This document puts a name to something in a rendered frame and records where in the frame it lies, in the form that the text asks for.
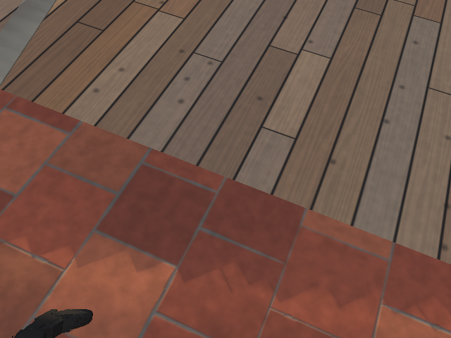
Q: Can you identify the robot left hand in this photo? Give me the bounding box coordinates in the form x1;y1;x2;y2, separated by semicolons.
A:
12;309;93;338

